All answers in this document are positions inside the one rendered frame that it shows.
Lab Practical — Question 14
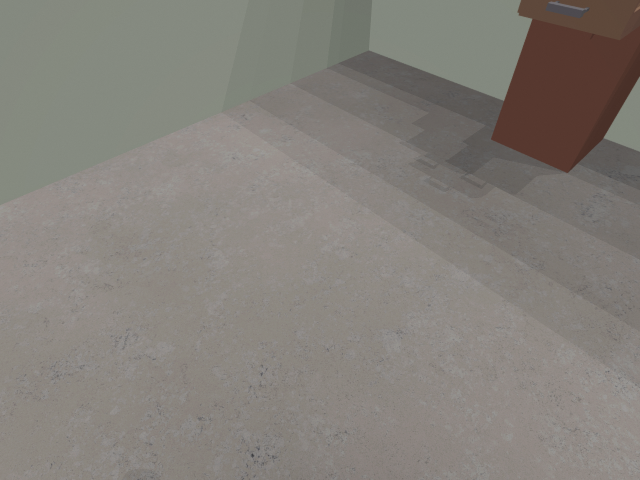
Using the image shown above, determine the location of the drawer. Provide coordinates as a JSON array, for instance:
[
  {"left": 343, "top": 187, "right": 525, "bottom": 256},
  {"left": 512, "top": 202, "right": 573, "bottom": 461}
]
[{"left": 517, "top": 0, "right": 640, "bottom": 40}]

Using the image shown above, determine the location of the handle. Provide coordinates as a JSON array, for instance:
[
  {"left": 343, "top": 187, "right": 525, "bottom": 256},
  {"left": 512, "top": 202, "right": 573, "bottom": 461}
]
[
  {"left": 546, "top": 1, "right": 590, "bottom": 18},
  {"left": 560, "top": 26, "right": 594, "bottom": 40}
]

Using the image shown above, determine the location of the cabinet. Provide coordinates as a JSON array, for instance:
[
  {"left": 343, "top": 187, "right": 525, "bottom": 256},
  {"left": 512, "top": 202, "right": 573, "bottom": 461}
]
[{"left": 491, "top": 19, "right": 640, "bottom": 173}]

